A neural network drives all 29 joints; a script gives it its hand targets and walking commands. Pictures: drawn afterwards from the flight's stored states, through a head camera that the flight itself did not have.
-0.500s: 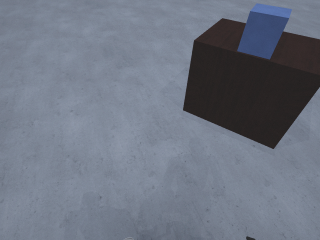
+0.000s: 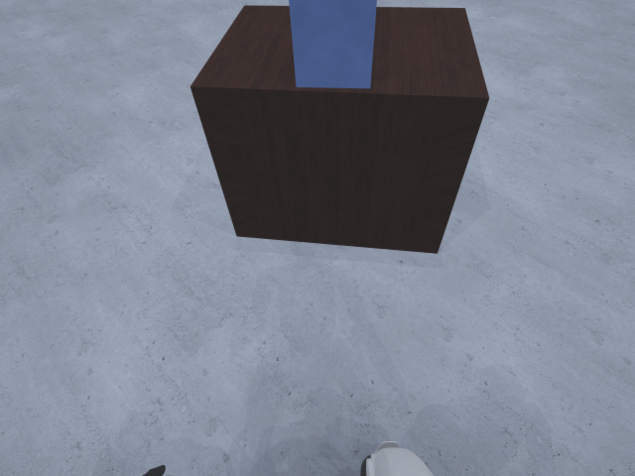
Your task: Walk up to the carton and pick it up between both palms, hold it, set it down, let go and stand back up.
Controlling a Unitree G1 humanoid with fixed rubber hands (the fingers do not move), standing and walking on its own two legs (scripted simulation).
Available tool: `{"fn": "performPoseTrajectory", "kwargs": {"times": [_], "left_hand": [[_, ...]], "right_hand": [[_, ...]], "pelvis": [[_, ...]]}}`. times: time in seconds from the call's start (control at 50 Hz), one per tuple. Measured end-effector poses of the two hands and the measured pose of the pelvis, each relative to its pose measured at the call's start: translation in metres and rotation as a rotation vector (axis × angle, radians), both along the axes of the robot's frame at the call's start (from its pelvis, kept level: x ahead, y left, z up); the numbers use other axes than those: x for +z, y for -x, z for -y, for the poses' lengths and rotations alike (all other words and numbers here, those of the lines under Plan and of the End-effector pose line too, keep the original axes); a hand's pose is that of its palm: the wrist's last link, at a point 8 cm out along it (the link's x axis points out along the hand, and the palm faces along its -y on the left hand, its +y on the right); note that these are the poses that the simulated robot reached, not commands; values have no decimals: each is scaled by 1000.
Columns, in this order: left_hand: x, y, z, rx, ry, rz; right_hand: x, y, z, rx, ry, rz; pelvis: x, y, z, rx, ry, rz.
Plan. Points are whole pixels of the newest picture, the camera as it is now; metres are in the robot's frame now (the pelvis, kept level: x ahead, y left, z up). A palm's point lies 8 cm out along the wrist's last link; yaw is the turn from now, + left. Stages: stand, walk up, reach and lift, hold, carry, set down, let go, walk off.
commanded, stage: walk up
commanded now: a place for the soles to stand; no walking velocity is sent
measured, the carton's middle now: (335, 26) +1.15 -0.10 +0.04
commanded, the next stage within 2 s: none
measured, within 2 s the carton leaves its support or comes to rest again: neither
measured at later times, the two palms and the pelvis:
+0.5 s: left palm (151, 408) +0.27 +0.26 -0.14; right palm (479, 365) +0.29 -0.24 -0.10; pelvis +0.23 +0.01 +0.00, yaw -5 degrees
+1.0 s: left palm (243, 252) +0.52 +0.13 -0.09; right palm (515, 295) +0.42 -0.35 -0.14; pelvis +0.43 -0.09 +0.00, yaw -6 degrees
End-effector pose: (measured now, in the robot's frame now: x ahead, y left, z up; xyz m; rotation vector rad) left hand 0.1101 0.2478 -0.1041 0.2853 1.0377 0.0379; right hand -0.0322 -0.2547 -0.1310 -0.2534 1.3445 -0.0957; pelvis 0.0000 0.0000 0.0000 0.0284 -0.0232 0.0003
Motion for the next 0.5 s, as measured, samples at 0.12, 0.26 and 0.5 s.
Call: {"fn": "performPoseTrajectory", "kwargs": {"times": [0.12,0.26,0.5], "left_hand": [[-4,-35,30,105,7,-44],[13,-42,13,147,-24,-108],[-33,-156,-14,55,27,-139]], "right_hand": [[-8,-109,16,10,-37,99],[28,-236,3,62,-44,301],[29,-317,-19,-71,20,371]], "pelvis": [[-1,-56,12,-49,29,26],[19,-117,12,-55,51,21],[-5,-233,-11,-86,-5,17]]}}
